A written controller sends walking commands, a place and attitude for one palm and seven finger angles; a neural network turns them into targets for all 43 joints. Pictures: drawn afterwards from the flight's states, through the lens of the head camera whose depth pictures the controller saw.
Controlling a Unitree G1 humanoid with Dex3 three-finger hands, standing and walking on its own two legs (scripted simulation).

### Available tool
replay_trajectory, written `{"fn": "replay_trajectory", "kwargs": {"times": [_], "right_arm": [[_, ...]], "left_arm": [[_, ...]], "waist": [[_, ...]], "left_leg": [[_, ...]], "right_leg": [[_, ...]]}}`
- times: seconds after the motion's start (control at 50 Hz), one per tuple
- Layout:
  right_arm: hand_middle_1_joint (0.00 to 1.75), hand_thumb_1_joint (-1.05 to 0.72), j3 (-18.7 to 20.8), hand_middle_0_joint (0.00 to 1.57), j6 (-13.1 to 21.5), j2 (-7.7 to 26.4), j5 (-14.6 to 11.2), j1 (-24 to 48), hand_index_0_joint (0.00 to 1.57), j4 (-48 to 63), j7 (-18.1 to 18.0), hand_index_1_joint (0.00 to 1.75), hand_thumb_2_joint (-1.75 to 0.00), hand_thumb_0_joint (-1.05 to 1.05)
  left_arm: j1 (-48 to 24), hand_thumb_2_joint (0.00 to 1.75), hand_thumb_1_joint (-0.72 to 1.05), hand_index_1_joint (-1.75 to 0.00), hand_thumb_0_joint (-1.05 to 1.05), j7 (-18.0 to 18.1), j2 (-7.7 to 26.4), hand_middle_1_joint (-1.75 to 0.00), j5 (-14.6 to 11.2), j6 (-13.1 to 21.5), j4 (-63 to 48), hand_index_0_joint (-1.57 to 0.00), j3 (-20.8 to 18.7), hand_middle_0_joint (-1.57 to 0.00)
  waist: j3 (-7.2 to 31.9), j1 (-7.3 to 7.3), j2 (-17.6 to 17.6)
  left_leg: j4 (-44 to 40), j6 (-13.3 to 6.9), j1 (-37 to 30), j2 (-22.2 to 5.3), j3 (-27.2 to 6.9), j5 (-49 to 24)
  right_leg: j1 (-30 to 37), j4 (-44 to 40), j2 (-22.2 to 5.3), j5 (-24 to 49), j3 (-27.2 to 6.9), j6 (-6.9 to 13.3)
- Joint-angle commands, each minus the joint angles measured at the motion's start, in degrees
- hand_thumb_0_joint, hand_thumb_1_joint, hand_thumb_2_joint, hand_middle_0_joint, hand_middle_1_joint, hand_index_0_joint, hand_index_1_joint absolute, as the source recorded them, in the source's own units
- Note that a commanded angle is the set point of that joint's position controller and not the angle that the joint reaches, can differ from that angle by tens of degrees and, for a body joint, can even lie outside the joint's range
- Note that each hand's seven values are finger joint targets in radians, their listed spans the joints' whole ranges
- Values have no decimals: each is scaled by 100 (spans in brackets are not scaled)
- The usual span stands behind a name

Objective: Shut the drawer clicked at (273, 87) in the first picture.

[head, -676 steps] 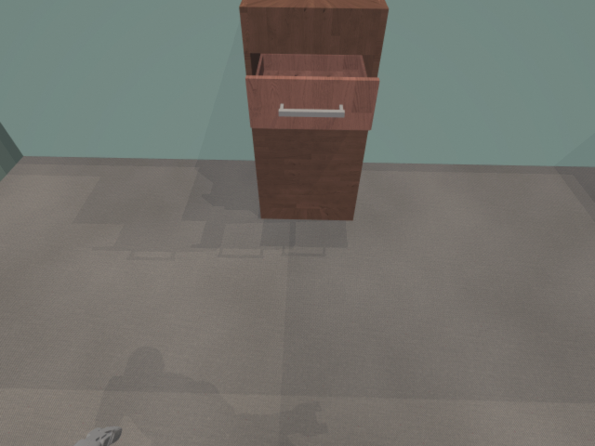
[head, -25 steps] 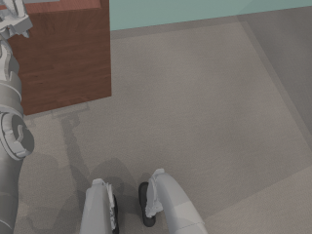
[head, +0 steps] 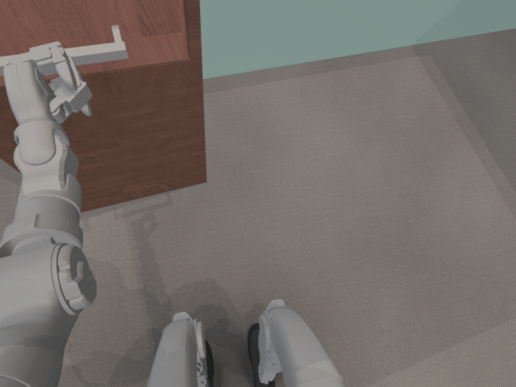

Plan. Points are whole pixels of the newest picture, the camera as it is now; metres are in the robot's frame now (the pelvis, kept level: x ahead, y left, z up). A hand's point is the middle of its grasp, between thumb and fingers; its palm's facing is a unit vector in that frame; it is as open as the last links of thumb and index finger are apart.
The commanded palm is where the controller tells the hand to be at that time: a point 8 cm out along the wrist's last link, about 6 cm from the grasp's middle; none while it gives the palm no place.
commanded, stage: draw the hand back to the body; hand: left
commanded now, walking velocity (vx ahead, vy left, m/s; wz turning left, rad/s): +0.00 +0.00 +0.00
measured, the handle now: (52, 49) +0.60 +0.25 +0.04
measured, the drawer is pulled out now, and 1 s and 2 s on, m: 0.00 0.00 0.00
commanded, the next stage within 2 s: step back with the hand held close in 1.30 s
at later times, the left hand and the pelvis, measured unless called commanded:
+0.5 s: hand out of the picture +0.37 +0.22 +0.15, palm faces +0.18 -0.97 -0.15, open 3.2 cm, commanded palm +0.33 +0.27 +0.17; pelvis +0.05 +0.01 +0.09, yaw +3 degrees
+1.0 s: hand out of the picture +0.24 +0.24 +0.26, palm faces +0.39 -0.85 -0.35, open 3.2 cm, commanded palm +0.18 +0.28 +0.28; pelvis +0.05 -0.01 +0.13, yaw +4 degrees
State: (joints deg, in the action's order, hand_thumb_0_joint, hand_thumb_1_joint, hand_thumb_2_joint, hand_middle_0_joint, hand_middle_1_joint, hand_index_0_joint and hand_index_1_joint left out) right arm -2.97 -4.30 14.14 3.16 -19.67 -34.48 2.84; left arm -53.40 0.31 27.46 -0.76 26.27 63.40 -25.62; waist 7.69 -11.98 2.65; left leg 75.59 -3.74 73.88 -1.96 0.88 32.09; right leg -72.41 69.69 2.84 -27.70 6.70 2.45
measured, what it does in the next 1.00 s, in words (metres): rises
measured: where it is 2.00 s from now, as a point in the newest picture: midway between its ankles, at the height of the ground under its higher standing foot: (233, 382)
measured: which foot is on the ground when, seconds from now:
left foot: down 0.00-1.00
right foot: down 0.00-1.00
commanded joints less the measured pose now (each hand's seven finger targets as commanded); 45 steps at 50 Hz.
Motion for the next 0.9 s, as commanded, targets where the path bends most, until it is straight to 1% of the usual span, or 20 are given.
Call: {"fn": "replay_trajectory", "kwargs": {"times": [0.0, 0.02, 0.04, 0.06, 0.1, 0.14, 0.22, 0.3, 0.32, 0.4, 0.42, 0.44, 0.46, 0.48, 0.54, 0.58, 0.62, 0.7, 0.78, 0.88], "right_arm": [[30, -90, 509, 20, -64, 1096, -132, -1019, 20, 500, -23, 30, -90, 0], [30, -90, 524, 20, -66, 1041, -188, -961, 20, 538, -2, 30, -90, 0], [30, -90, 555, 20, -78, 1040, -240, -951, 20, 563, -8, 30, -90, 0], [30, -90, 552, 20, -72, 1013, -289, -905, 20, 615, -22, 30, -90, 0], [30, -90, 570, 20, -44, 974, -405, -764, 20, 654, -91, 30, -90, 0], [30, -90, 581, 20, 7, 954, -488, -640, 20, 671, -180, 30, -90, 0], [30, -90, 579, 20, 169, 857, -498, -430, 20, 627, -262, 30, -90, 0], [30, -90, 567, 20, 272, 831, -504, -196, 20, 660, -276, 30, -90, 0], [30, -90, 576, 20, 285, 847, -509, -145, 20, 697, -291, 30, -90, 0], [30, -90, 562, 20, 392, 821, -569, 225, 20, 945, -372, 30, -90, 0], [30, -90, 574, 20, 247, 804, -584, 549, 20, 1101, -432, 30, -90, 0], [30, -90, 512, 20, 243, 682, -594, 671, 20, 1300, -493, 30, -90, 0], [30, -90, 488, 20, 280, 692, -597, 772, 20, 1345, -546, 30, -90, 0], [30, -90, 436, 20, 255, 649, -595, 872, 20, 1347, -583, 30, -90, 0], [30, -90, 348, 20, 192, 647, -627, 1151, 20, 1379, -701, 30, -90, 0], [30, -90, 295, 20, 239, 629, -624, 1304, 20, 1367, -764, 30, -90, 0], [30, -90, 257, 20, 320, 612, -610, 1365, 20, 1360, -787, 30, -90, 0], [30, -90, 184, 20, 520, 570, -547, 1453, 20, 1304, -762, 30, -90, 0], [30, -90, 168, 20, 678, 554, -488, 1552, 20, 1233, -737, 30, -90, 0], [30, -90, 193, 20, 843, 514, -413, 1597, 20, 1171, -705, 30, -90, 0]], "left_arm": [[-995, 90, 90, -160, 0, 61, 1355, -160, -371, 422, -2978, -140, -119, -140], [-636, 90, 90, -160, 0, 16, 998, -160, -470, 313, -3349, -140, 137, -140], [-171, 90, 90, -160, 0, -1, 936, -160, -549, 170, -3562, -140, 147, -140], [338, 90, 90, -160, 0, -44, 626, -160, -636, 1, -3608, -140, 350, -140], [924, 90, 90, -160, 0, -81, 219, -160, -818, -298, -3913, -140, 608, -140], [1442, 90, 90, -160, 0, -69, 97, -160, -949, -504, -3976, -140, 619, -140], [1781, 90, 90, -160, 0, 40, -250, -160, -988, -360, -4674, -140, 902, -140], [2264, 90, 90, -160, 0, -111, -507, -160, -952, -274, -4965, -140, 1290, -140], [2480, 90, 90, -160, 0, -164, -418, -160, -970, -304, -5021, -140, 1205, -140], [3032, 90, 90, -160, 0, -321, -435, -160, -1139, -495, -5824, -140, 1222, -140], [3443, 90, 90, -160, 0, 27, 317, -160, -428, -929, -6019, -140, 1333, -140], [3542, 90, 90, -160, 0, 204, 60, -160, -436, -1148, -6553, -140, 1425, -140], [3762, 90, 90, -160, 0, 283, 102, -160, -450, -1306, -6781, -140, 1378, -140], [4209, 90, 90, -160, 0, 349, -85, -160, -417, -1481, -6650, -140, 1515, -140], [4401, 90, 90, -160, 0, 515, -16, -160, -414, -1813, -6779, -140, 1435, -140], [4401, 90, 90, -160, 0, 550, -34, -160, -405, -1915, -6970, -140, 1457, -140], [4577, 90, 90, -160, 0, 586, -11, -160, -389, -1995, -7317, -140, 1403, -140], [5225, 90, 90, -160, 0, 594, -134, -160, -393, -2084, -7980, -140, 1453, -140], [5847, 90, 90, -160, 0, 581, -134, -160, -403, -2130, -8428, -140, 1332, -140], [6531, 90, 90, -160, 0, 592, 121, -160, -395, -2064, -9289, -140, 851, -140]], "waist": [[4652, 587, 1457], [4608, 571, 1361], [4381, 601, 1016], [4130, 576, 726], [3414, 527, 233], [2692, 558, -204], [2199, 653, 328], [1712, 669, 541], [1738, 742, 416], [1868, 925, 416], [2296, 1171, 607], [2086, 1086, 448], [1973, 1121, 331], [1547, 1126, 291], [559, 1103, -363], [320, 1139, -257], [402, 1194, 26], [292, 1279, 213], [-167, 1327, 38], [-85, 1442, 116]], "left_leg": [[-1289, 411, -4110, -49, -660, -3996], [-1382, 409, -4324, -62, -632, -4235], [-1527, 389, -4320, -76, -608, -4279], [-1652, 336, -4222, -62, -579, -4300], [-1955, 235, -3917, -36, -456, -3895], [-2212, 181, -3583, 9, -321, -3291], [-2513, 248, -4208, 28, -278, -3492], [-2706, 306, -4705, 14, -348, -3746], [-2779, 327, -4750, 12, -379, -3733], [-3050, 373, -5246, 13, -437, -4004], [-3359, 334, -5769, 72, -428, -4029], [-3503, 322, -5768, 78, -411, -3979], [-3572, 308, -5773, 62, -437, -3961], [-3726, 273, -5706, 61, -372, -3781], [-4200, 201, -5446, 46, -328, -2874], [-4460, 182, -5667, 68, -319, -2649], [-4645, 200, -6075, 44, -375, -2754], [-4975, 235, -6561, 27, -446, -3085], [-5273, 235, -6662, 33, -443, -3018], [-5412, 243, -6840, 70, -399, -3330]], "right_leg": [[2631, -928, 20, 2508, -471, -79], [2806, -1083, 40, 2682, -465, -99], [3069, -1242, 53, 2791, -437, -118], [3298, -1379, 65, 2937, -443, -130], [3716, -1706, 47, 3087, -455, -181], [4010, -1970, 36, 2995, -491, -203], [3967, -2164, 4, 2871, -455, -161], [3892, -2341, -13, 2756, -411, -119], [4019, -2367, -18, 2708, -391, -110], [4460, -2554, -61, 2789, -356, -98], [5009, -2824, -240, 2781, -598, -18], [5200, -2961, -273, 2852, -540, -30], [5253, -3036, -270, 2845, -538, -32], [5341, -3171, -296, 2802, -548, -51], [5580, -3611, -308, 2453, -529, -58], [5762, -3857, -318, 2259, -564, -42], [5926, -4024, -326, 2228, -554, -24], [6292, -4339, -328, 2380, -532, -8], [6448, -4655, -294, 2368, -514, -19], [6852, -4819, -300, 2638, -530, -14]]}}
